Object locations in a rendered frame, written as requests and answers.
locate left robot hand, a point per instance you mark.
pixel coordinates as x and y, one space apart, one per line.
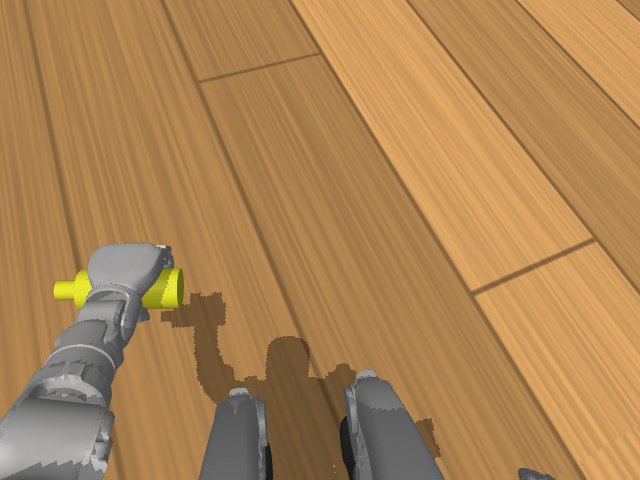
134 265

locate bottle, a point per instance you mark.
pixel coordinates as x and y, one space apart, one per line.
167 292

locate left robot arm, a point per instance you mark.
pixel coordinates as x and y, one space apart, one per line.
59 427

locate right robot foot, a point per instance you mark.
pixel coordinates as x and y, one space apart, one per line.
347 452

